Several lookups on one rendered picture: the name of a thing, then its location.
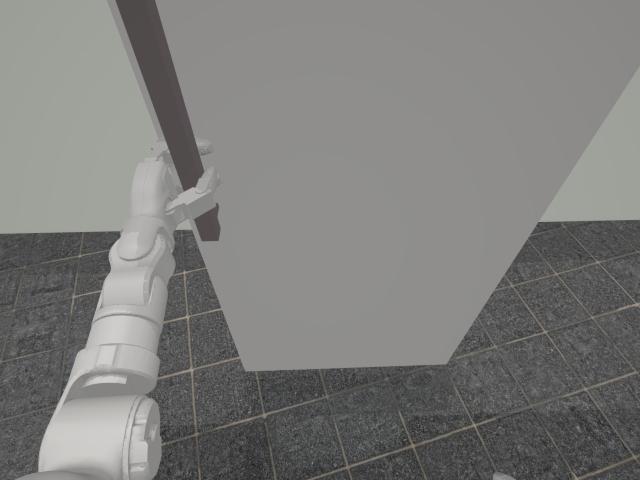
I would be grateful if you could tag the handle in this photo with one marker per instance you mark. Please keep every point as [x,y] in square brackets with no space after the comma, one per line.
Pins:
[145,31]

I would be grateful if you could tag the left robot upper arm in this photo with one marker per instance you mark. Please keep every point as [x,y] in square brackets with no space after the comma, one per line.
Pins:
[103,438]

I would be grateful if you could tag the fridge door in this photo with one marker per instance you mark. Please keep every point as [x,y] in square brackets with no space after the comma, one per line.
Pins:
[383,162]

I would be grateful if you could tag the robot left forearm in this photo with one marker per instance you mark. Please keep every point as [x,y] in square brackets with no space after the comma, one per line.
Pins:
[120,357]

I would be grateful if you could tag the left robot hand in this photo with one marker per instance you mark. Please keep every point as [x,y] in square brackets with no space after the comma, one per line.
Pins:
[153,188]

